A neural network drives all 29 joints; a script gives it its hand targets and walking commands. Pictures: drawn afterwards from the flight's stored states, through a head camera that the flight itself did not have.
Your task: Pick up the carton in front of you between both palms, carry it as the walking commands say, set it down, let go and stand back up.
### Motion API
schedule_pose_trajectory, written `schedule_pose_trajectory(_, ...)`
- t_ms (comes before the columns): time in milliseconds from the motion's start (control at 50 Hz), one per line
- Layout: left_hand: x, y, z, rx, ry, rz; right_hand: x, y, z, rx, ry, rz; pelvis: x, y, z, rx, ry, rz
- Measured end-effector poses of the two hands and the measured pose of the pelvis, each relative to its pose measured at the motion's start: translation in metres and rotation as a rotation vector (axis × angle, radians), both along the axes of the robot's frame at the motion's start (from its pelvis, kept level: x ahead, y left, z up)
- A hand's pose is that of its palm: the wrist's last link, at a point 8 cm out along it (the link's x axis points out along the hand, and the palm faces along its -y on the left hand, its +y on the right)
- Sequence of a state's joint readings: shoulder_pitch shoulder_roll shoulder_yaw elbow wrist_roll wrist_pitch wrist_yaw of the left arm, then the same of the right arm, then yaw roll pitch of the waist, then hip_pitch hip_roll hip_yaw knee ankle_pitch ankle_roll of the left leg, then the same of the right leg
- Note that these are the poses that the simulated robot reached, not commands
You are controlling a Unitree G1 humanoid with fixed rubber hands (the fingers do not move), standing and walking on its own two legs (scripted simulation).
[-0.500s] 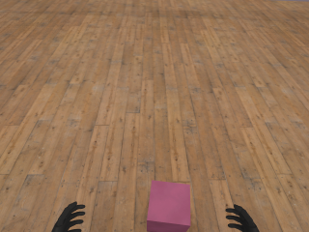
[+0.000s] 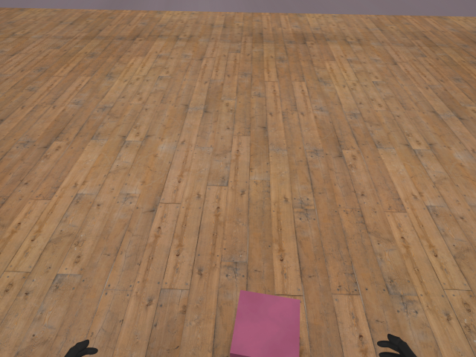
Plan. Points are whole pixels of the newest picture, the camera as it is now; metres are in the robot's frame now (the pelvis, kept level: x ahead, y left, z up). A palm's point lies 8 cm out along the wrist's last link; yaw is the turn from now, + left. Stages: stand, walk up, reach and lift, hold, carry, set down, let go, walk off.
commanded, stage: stand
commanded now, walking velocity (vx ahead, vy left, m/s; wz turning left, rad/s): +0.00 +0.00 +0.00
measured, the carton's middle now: (264, 336) +0.37 -0.10 -0.64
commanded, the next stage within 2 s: none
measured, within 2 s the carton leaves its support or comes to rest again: neither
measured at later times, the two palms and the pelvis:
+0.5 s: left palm out of the picture +0.09 +0.29 -0.09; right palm out of the picture +0.09 -0.31 -0.09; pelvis -0.02 -0.01 +0.01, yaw +0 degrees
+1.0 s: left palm out of the picture +0.06 +0.30 -0.09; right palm out of the picture +0.05 -0.32 -0.09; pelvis -0.04 -0.01 +0.01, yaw -1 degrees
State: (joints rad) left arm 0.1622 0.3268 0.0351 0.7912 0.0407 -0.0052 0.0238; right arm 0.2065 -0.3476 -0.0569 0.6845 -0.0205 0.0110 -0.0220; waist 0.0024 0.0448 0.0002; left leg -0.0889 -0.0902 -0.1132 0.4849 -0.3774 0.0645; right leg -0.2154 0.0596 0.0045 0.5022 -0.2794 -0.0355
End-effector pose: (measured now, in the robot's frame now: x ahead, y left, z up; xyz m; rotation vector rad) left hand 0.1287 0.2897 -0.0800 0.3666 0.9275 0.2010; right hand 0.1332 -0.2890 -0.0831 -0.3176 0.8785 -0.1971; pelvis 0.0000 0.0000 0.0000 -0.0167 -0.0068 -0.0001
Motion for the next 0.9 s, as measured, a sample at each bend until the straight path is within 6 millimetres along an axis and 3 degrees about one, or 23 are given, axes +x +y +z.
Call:
schedule_pose_trajectory(260,-0.027,0.0,-0.008,-0.011,0.069,0.039,-0.018,-0.011,-0.002,-0.022,0.06,0.002,-0.008,-0.005,0.004,0.003,-0.018,0.002)
schedule_pose_trajectory(900,-0.063,0.008,-0.008,0.001,0.156,0.043,-0.082,-0.026,-0.011,-0.032,0.192,-0.038,-0.035,-0.008,0.011,0.01,-0.041,-0.019)
